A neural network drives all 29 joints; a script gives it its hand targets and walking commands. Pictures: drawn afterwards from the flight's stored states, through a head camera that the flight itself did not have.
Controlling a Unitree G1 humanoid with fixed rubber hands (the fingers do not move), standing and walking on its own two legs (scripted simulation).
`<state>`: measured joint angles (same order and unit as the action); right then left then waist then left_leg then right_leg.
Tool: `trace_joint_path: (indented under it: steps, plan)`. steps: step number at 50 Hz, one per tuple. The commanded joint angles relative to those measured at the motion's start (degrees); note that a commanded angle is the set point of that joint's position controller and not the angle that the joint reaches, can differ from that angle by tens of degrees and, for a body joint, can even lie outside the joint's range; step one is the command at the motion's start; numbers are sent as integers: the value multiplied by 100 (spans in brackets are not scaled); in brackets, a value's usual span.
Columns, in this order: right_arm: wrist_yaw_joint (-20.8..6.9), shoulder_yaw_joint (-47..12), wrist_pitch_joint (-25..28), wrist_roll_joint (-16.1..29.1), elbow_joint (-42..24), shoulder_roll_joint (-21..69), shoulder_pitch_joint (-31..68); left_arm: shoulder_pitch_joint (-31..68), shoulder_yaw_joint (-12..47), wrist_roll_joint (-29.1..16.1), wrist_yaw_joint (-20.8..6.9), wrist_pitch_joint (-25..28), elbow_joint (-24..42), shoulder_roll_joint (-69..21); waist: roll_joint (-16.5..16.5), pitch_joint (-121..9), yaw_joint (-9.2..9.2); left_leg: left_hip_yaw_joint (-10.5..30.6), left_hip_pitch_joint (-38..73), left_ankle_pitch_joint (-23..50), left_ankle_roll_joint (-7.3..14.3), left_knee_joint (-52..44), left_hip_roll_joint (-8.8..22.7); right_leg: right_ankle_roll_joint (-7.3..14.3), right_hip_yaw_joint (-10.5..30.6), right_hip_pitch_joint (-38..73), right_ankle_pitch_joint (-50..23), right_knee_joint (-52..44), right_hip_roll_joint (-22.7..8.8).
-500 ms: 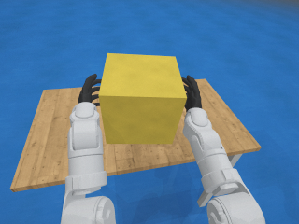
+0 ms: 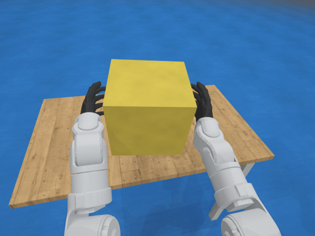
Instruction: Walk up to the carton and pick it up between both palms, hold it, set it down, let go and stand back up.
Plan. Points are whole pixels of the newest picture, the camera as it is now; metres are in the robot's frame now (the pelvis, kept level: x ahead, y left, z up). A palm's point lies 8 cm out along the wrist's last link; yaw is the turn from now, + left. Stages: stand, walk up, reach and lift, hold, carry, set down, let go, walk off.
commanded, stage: hold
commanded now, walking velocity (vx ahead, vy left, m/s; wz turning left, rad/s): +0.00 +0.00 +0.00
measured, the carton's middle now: (147, 108) +0.38 +0.01 +0.17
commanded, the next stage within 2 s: none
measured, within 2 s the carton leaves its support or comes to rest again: neither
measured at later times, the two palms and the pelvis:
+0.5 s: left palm (90, 115) +0.35 +0.15 +0.18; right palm (200, 115) +0.35 -0.12 +0.17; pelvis +0.00 +0.00 +0.00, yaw +0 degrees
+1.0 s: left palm (90, 115) +0.35 +0.15 +0.19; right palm (203, 115) +0.35 -0.12 +0.18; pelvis +0.00 +0.00 +0.00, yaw +0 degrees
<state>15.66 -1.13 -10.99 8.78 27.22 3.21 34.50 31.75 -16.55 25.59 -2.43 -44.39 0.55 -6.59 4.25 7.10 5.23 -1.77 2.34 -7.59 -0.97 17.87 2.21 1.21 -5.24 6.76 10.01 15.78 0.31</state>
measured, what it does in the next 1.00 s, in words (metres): stands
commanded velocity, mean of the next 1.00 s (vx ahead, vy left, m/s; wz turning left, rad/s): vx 0.00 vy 0.00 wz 0.00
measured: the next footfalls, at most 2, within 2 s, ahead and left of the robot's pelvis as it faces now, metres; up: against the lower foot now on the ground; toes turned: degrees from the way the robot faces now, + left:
none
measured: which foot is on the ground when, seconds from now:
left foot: down 0.00-1.00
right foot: down 0.00-1.00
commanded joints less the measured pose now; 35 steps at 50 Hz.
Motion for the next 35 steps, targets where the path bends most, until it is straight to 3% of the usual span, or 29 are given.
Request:
trace_joint_path:
  steps: [1,5,7,12,16,17,20,24,27,28,31,35]
  plan:
    - [-700,-1814,331,113,-1514,2464,4137,3284,2538,-844,-806,400,404,-2494,-375,-2019,4,-232,1015,1001,214,-111,-271,-298,-191,-345,-930,-323,124]
    - [-719,-1898,391,195,-1612,2460,4073,3370,2649,-835,-790,423,721,-2527,-590,-2414,12,-188,1416,1507,127,69,-228,-288,-210,-339,-1132,-256,196]
    - [-677,-1890,334,168,-1665,2448,3966,3201,2689,-843,-796,359,704,-2542,-514,-2300,129,-207,1352,1500,82,94,-272,-288,-215,-234,-1256,-238,198]
    - [-770,-1551,351,-26,-1298,2429,4108,3405,2481,-741,-849,335,364,-2496,-538,-1745,20,-249,891,326,192,-257,-230,-214,-257,-490,-84,-340,166]
    - [-842,-1554,513,1,-1369,2460,4433,3593,2587,-864,-761,457,292,-2551,-667,-2194,-40,-214,1064,816,169,-84,-196,-245,-296,-648,-446,-248,165]
    - [-842,-1574,533,-4,-1322,2405,4274,3480,2607,-868,-750,474,316,-2588,-653,-2319,50,-224,1232,977,129,-20,-218,-250,-281,-589,-564,-267,194]
    - [-836,-1468,495,-142,-1023,2465,4149,3610,2484,-815,-770,501,238,-2485,-559,-2130,78,-242,1099,711,149,-65,-260,-227,-298,-635,-339,-346,152]
    - [-783,-1707,536,7,-1443,2578,4258,3508,2463,-878,-783,507,439,-2464,-402,-2483,-20,-239,1083,1048,234,-27,-286,-317,-246,-225,-1023,-210,168]
    - [-699,-2104,600,272,-1937,2598,4197,3228,2814,-1003,-710,543,871,-2623,-423,-3048,31,-150,1533,2086,101,257,-294,-339,-220,-36,-2043,-67,228]
    - [-661,-2134,575,315,-1921,2540,4164,3230,2909,-1018,-712,520,893,-2584,-511,-2966,90,-125,1519,2170,46,332,-310,-335,-250,-115,-2034,-87,211]
    - [-603,-2029,345,253,-1659,2366,3823,3042,2725,-849,-740,371,764,-2481,-565,-2064,117,-137,1365,1636,36,172,-269,-294,-264,-358,-1428,-207,188]
    - [-686,-1685,246,49,-1256,2453,3776,3296,2515,-723,-826,294,574,-2363,-501,-1576,55,-277,869,546,207,-238,-261,-271,-201,-479,-435,-342,111]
